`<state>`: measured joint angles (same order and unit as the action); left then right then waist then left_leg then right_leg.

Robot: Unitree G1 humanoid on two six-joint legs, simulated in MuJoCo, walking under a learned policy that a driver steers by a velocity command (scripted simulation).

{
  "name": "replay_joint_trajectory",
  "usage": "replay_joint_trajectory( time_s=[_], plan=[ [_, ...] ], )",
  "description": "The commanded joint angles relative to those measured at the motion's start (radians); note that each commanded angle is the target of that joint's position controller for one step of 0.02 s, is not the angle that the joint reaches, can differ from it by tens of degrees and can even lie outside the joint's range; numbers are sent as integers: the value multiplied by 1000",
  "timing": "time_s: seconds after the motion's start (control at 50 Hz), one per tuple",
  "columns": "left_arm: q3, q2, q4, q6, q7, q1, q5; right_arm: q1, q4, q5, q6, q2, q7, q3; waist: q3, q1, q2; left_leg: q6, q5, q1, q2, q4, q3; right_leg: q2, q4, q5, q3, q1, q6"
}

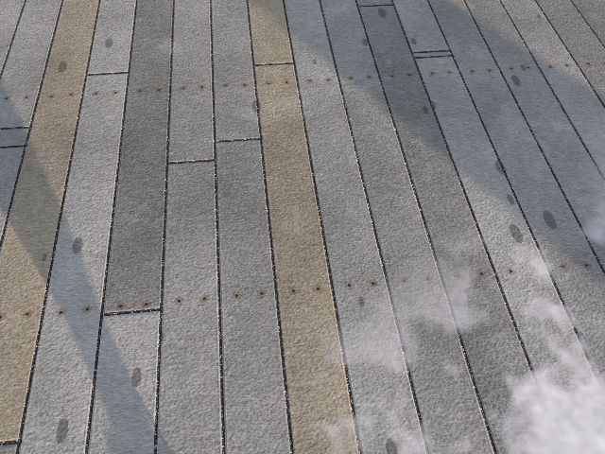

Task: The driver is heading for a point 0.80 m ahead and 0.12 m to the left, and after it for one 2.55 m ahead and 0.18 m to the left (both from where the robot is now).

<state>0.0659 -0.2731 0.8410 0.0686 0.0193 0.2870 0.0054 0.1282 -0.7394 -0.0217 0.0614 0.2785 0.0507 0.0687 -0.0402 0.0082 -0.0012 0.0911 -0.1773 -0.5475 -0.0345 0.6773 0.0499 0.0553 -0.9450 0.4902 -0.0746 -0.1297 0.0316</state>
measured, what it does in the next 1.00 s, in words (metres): walks ahead, turning left: right foot, then left foot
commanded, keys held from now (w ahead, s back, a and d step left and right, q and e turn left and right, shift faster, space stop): w+q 0.54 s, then w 0.42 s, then w+e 0.04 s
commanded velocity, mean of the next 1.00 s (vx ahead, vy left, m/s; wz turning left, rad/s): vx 0.50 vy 0.00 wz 0.42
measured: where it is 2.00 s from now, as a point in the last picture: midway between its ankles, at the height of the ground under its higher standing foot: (222, 221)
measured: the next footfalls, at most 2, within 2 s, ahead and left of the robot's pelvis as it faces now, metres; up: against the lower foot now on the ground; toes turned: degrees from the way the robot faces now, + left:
right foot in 0.46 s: +0.45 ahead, -0.08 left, +0.00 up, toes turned +20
left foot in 0.96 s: +0.60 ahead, +0.27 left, +0.00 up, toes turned +27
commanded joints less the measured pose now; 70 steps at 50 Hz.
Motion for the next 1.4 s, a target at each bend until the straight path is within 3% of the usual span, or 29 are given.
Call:
replay_joint_trajectory(
  time_s=[0.02,0.04,0.06,0.1,0.16,0.26,0.34,0.4,0.44,0.46,0.48,0.5,0.52,0.54,0.58,0.66,0.74,0.78,0.88,0.92,0.96,0.98,1.0,1.02,1.04,1.08,1.16,1.24,1.4],
  plan=[
    [10,-134,-148,83,-24,-67,40,279,15,4,16,168,-10,49,270,-119,-128,248,-166,806,325,-388,-715,-35,-467,-27,188,-691,-59],
    [7,-118,-149,87,-16,-101,20,209,30,2,16,144,-10,38,172,-76,10,206,-51,641,282,-391,-588,15,-375,-109,174,-652,-69],
    [16,-127,-153,85,-7,-106,-8,162,46,7,19,124,-12,32,137,-41,-6,200,138,521,254,-382,-504,42,-292,-147,171,-583,-63],
    [23,-122,-148,56,-4,-81,-18,110,74,15,16,90,-18,22,116,1,-8,183,167,406,191,-441,-430,67,-222,-205,171,-495,-53],
    [18,-95,-171,31,-1,-93,-25,144,72,8,23,139,-36,34,85,11,-45,206,334,336,182,-452,-354,51,-94,-272,144,-510,2],
    [-1,-52,-216,40,-11,-275,-17,205,60,-3,6,153,-62,39,49,-61,-78,144,229,326,124,-430,-310,-7,269,-540,134,-489,31],
    [4,-73,-246,61,-34,-369,-2,263,37,-7,-9,153,-69,39,43,-96,-91,122,157,381,143,-375,-387,-56,413,-572,137,-432,16],
    [17,-104,-248,75,-43,-343,2,252,40,-6,-20,154,-75,42,47,-67,-123,104,163,453,174,-299,-477,-67,475,-466,156,-375,-18],
    [39,-141,-217,85,-36,-205,-1,207,60,-4,-23,136,-73,37,100,13,-134,69,282,442,134,-187,-472,-72,538,-449,128,-180,-64],
    [53,-180,-202,88,-28,-71,-18,185,81,5,-18,91,-66,20,221,79,-94,38,254,346,84,19,-422,38,505,-447,214,71,-123],
    [74,-263,-186,82,-19,74,-36,286,101,4,-11,25,-67,0,383,74,114,-35,-58,50,-53,358,-289,266,506,-369,545,452,-254],
    [70,-238,-156,70,-29,106,-13,357,108,-16,-5,54,-67,-7,418,48,342,-57,-428,-185,-50,560,-247,394,600,-142,879,537,-336],
    [47,-142,-177,62,-26,53,-1,295,89,-22,-9,150,-66,16,268,69,188,-67,-348,-256,19,646,-260,357,628,-17,779,412,-291],
    [34,-107,-185,51,-21,5,-4,204,105,-9,-16,168,-65,23,158,73,99,-73,-259,-250,55,649,-215,308,643,-72,615,273,-243],
    [17,-78,-167,45,-26,-46,-17,141,125,9,-18,124,-57,23,43,31,58,-72,-165,-185,103,557,-198,217,709,-238,439,57,-220],
    [24,-111,-122,62,-37,-45,-11,147,129,1,-23,53,-51,4,23,-8,100,-81,-106,-132,122,412,-166,187,788,-403,295,-44,-259],
    [30,-145,-88,52,-34,-27,2,46,142,17,-6,36,-39,-11,31,16,45,-88,95,-128,138,172,-114,161,804,-521,179,6,-248],
    [31,-165,-70,43,-33,-6,11,-24,159,9,6,19,-28,-22,8,42,79,-88,159,-81,129,41,-79,150,790,-563,127,-3,-232],
    [34,-194,-13,15,-32,87,27,-142,206,-2,15,47,-10,-15,-8,70,87,-51,108,-44,92,-105,-50,207,742,-565,141,117,-204],
    [35,-208,-2,4,-27,74,30,-86,199,4,17,74,-9,-1,24,16,106,-15,61,72,55,-159,-20,208,653,-751,122,146,-182],
    [18,-173,-8,2,-19,61,22,187,120,16,13,162,-25,45,199,-121,65,46,118,494,62,-179,-39,123,317,-865,31,9,-120],
    [-19,-75,-48,16,-25,125,-1,326,109,44,7,270,-39,68,364,-133,-140,180,86,905,349,-173,-437,8,-86,-462,-2,-375,-51],
    [-29,-61,-36,36,-30,148,9,351,98,26,4,244,-38,61,465,-128,-255,264,-44,971,465,-327,-764,-80,-294,90,134,-564,-42],
    [1,-159,-47,42,-34,74,40,303,98,23,7,176,-36,38,314,-135,-159,210,-105,856,428,-349,-642,-23,-375,54,189,-659,-54],
    [3,-159,-67,42,-35,9,47,241,99,19,10,140,-36,25,203,-108,-125,170,-78,719,386,-369,-492,22,-347,-35,166,-666,-62],
    [8,-133,-63,20,-28,-4,20,137,96,26,23,86,-28,9,90,-39,-104,131,11,490,311,-450,-318,81,-239,-165,161,-577,-50],
    [6,-78,-51,-26,-18,22,24,92,59,42,55,80,-32,18,35,13,-75,125,120,359,283,-553,-144,80,-185,-296,183,-527,-17],
    [2,-58,-85,-18,-32,-80,16,120,17,40,56,110,-48,29,5,-12,-54,95,235,410,266,-556,-5,66,43,-506,177,-566,-15],
    [-10,-47,-200,-17,-80,-287,13,204,-52,7,15,169,-64,50,-55,-77,-48,49,352,624,332,-478,103,32,307,-452,57,-586,-88]
  ],
)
